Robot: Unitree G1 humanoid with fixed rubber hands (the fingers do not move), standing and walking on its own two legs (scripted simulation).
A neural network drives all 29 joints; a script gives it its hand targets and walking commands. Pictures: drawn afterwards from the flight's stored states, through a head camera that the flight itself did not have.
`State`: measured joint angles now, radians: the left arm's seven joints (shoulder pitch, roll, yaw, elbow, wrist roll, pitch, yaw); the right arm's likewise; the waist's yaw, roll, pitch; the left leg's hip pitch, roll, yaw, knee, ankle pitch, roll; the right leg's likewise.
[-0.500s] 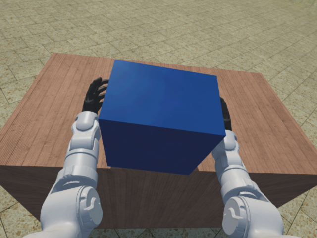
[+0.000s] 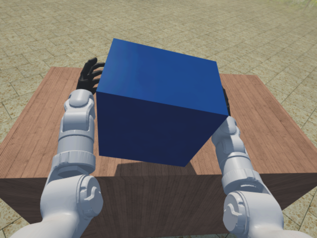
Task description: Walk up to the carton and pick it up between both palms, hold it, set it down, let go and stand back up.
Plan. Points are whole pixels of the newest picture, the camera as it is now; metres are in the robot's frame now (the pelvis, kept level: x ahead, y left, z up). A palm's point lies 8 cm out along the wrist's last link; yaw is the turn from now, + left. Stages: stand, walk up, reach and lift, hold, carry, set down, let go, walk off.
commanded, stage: reach and lift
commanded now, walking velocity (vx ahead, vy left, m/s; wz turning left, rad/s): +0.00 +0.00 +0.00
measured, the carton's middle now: (154, 111) +0.40 +0.02 +0.14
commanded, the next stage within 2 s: hold in 1.86 s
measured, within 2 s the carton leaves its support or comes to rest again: neither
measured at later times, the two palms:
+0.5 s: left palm (81, 98) +0.36 +0.18 +0.20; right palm (229, 115) +0.35 -0.16 +0.18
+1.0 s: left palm (77, 83) +0.36 +0.19 +0.24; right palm (233, 100) +0.36 -0.16 +0.22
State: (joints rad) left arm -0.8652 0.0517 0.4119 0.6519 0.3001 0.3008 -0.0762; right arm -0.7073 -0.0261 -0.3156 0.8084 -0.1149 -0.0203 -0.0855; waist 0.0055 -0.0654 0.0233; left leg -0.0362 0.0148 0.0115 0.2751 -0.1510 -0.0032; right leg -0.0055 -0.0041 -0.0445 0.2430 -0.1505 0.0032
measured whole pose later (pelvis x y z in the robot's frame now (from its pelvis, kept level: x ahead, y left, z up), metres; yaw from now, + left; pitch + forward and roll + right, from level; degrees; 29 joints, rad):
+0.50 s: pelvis -0.01 +0.00 +0.00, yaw +1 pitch -7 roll -1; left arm -0.65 0.05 0.29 0.21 0.26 0.61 -0.05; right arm -0.61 -0.09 -0.08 0.53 0.16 0.23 -0.14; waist -0.07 -0.07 0.01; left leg -0.04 0.01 -0.01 0.34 -0.17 0.00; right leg 0.02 -0.01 -0.06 0.26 -0.16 0.00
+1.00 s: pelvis -0.02 -0.01 +0.00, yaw +1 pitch -6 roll +0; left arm -0.87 0.11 0.34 0.38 0.28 0.72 -0.06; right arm -0.83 -0.09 -0.17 0.72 0.13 0.32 -0.11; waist -0.07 -0.09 -0.03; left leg -0.07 0.02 -0.01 0.31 -0.13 -0.01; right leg -0.03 0.00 -0.07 0.27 -0.14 -0.01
